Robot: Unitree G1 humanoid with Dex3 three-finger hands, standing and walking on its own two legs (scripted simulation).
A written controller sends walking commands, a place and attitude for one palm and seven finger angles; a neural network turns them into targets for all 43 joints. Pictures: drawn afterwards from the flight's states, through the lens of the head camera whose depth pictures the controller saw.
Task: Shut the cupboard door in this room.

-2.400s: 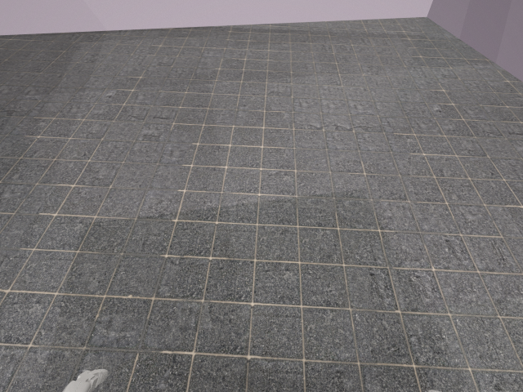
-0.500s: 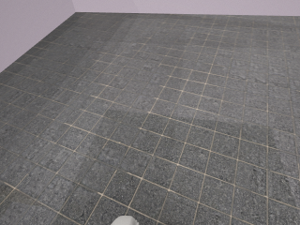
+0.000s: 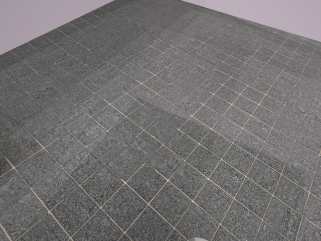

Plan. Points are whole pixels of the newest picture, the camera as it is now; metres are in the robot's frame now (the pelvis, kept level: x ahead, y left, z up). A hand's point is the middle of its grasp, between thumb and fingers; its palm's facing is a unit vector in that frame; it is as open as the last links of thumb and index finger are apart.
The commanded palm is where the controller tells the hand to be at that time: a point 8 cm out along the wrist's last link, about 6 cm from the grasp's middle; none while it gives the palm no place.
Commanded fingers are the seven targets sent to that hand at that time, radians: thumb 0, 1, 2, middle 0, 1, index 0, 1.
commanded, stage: turn or walk to find it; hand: left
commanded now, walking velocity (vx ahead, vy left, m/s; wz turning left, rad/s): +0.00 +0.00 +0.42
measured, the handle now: out of the picture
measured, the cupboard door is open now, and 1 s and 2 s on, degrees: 91 91 91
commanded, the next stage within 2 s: stand and wait in 1.12 s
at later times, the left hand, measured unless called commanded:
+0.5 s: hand out of the picture +0.05 +0.15 -0.14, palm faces +0.20 -0.94 -0.28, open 7.4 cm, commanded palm none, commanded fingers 0.00 0.90 0.90 -0.20 -0.30 -0.20 -0.30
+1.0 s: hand out of the picture -0.17 +0.16 -0.20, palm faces +0.50 -0.83 -0.23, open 7.4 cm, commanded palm none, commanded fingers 0.00 0.90 0.90 -0.20 -0.30 -0.20 -0.30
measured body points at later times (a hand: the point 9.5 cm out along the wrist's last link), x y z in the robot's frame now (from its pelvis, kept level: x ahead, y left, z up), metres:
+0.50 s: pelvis -0.03 -0.06 +0.00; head +0.00 -0.09 +0.45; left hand +0.03 +0.20 -0.12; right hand +0.02 -0.30 -0.17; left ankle -0.05 +0.08 -0.68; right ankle -0.02 -0.14 -0.74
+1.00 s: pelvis -0.07 -0.03 -0.02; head -0.06 +0.01 +0.43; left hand -0.19 +0.20 -0.18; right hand +0.15 -0.20 -0.14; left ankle -0.11 +0.05 -0.74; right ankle -0.02 -0.14 -0.73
